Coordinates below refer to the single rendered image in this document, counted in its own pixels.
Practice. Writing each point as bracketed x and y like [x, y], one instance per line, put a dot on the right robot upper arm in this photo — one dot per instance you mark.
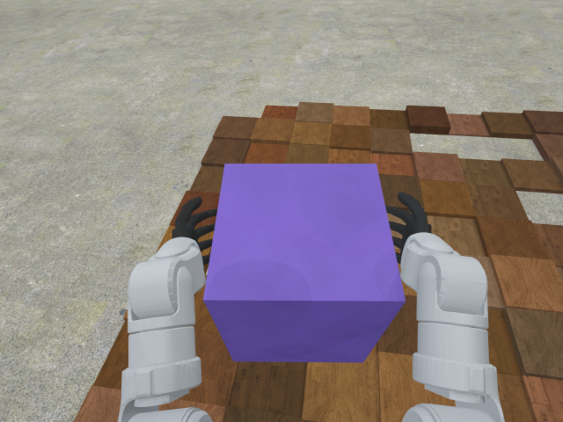
[444, 413]

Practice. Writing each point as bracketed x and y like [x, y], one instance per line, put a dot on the right robot hand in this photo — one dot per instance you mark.
[416, 221]

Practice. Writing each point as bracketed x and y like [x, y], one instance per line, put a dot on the robot right forearm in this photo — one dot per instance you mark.
[453, 357]

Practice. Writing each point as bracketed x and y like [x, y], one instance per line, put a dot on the carton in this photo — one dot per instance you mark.
[302, 266]

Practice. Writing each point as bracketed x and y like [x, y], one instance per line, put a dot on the robot left forearm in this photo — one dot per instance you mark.
[162, 365]

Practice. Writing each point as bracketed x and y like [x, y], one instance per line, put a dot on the left robot hand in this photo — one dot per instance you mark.
[185, 223]

